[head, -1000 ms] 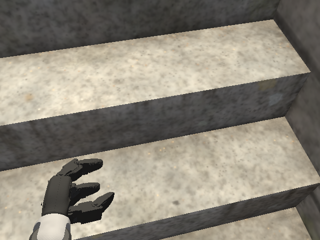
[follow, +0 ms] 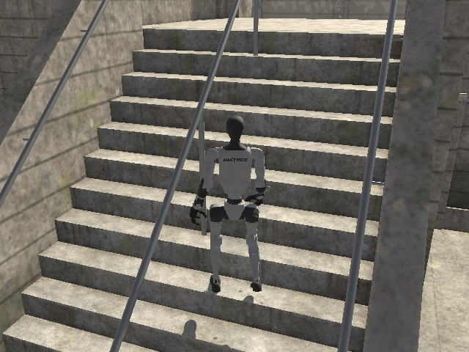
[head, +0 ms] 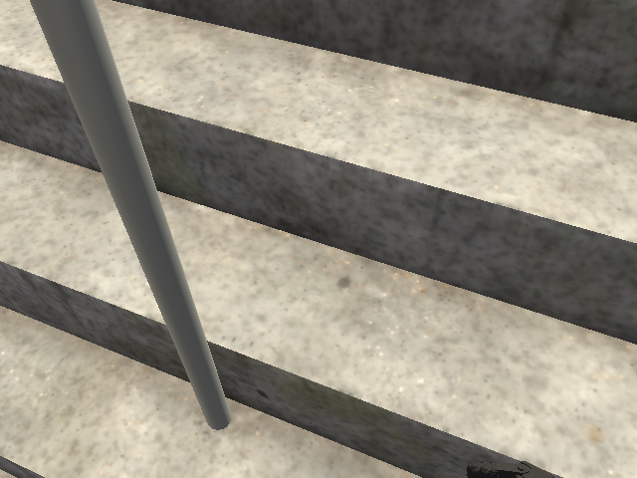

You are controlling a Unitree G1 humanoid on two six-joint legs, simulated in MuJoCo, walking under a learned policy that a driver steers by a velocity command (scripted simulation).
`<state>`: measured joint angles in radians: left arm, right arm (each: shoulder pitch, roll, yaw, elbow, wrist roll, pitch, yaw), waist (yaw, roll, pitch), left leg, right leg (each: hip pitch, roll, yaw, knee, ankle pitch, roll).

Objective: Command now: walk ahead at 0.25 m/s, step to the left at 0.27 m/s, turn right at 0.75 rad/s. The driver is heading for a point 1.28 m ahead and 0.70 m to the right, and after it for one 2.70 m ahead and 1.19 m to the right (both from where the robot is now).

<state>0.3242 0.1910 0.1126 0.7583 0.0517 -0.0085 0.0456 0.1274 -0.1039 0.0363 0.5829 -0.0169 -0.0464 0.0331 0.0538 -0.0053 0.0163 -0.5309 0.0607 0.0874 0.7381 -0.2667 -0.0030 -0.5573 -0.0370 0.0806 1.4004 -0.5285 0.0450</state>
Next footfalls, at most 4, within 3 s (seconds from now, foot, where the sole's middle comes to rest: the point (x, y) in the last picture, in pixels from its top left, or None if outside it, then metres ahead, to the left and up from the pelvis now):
0.56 right None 0.23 -0.14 -0.54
1.04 left None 0.28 0.03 -0.54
1.14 right None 0.26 -0.21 -0.33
1.30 right None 0.23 -0.16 -0.48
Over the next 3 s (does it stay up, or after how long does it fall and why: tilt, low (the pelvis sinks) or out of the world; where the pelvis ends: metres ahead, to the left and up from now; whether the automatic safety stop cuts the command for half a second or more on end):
stays up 1.29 -1.01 1.32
